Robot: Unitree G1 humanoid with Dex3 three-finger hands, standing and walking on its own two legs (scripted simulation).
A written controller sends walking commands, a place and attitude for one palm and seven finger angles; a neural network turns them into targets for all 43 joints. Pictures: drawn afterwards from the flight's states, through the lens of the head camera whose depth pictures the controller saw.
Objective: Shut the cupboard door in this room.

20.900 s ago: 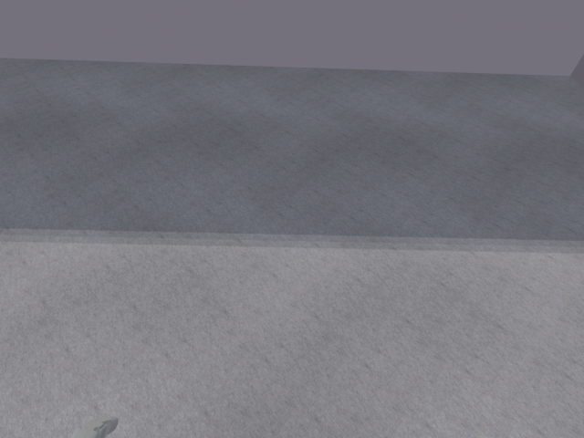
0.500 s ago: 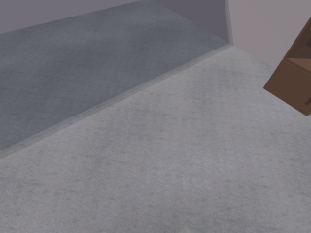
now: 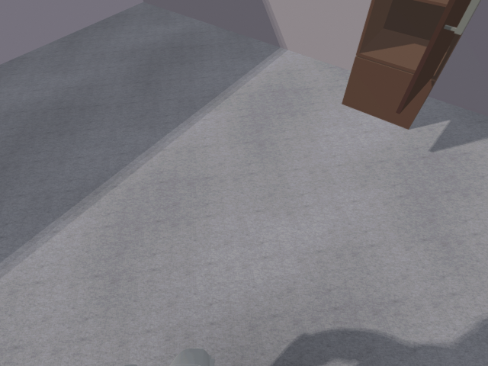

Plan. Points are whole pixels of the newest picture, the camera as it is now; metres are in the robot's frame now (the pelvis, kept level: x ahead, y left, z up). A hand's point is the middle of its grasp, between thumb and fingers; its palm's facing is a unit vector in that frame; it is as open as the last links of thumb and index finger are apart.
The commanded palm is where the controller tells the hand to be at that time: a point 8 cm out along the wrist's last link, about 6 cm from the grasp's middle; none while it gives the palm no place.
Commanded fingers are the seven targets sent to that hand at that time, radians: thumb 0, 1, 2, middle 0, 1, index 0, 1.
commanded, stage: turn or walk to find it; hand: left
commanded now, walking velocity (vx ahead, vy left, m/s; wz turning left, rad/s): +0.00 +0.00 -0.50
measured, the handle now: (461, 13) +1.21 -0.69 +0.02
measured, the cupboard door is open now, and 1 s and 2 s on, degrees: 84 84 84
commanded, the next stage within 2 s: stand and wait in 0.66 s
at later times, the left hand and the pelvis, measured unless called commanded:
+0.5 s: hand out of the picture +0.14 +0.22 -0.17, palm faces -0.24 -0.95 -0.20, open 7.4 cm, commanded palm none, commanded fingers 0.00 0.90 0.90 -0.20 -0.30 -0.20 -0.30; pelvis +0.03 +0.02 +0.00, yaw -17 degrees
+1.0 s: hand (222, 302) +0.26 +0.07 -0.16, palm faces -0.39 -0.89 -0.22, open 7.3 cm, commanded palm none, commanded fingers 0.00 0.90 0.90 -0.20 -0.30 -0.20 -0.30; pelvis +0.12 -0.07 +0.00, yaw -24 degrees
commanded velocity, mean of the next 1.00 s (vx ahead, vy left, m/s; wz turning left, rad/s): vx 0.12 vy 0.00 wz -0.29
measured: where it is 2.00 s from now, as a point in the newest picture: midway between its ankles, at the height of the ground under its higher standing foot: outside the picture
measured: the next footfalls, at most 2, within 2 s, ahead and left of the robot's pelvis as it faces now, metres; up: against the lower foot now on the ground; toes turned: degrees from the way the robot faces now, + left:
left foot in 0.16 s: +0.04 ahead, +0.14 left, +0.00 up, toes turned -2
right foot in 0.64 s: +0.11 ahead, -0.16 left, +0.00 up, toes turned -30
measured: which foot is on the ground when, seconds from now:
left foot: up 0.00-0.14, down 0.16-0.66, up 0.68-1.00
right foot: down 0.00-0.16, up 0.18-0.62, down 0.64-1.00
